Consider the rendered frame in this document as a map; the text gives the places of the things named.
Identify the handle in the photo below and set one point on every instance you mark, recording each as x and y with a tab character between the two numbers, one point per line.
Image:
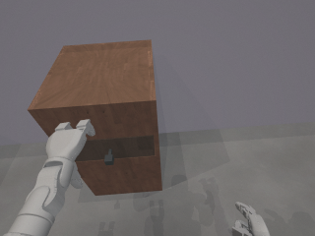
109	158

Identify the left robot forearm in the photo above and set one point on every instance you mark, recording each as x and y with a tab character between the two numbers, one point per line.
45	200

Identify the robot right hand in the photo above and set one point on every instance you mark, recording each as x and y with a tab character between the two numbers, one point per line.
256	225

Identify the cabinet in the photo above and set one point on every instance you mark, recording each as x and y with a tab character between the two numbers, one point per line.
113	85

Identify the robot left hand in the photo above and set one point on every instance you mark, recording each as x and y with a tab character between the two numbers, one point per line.
67	142

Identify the drawer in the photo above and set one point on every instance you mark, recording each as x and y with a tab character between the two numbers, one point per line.
123	147

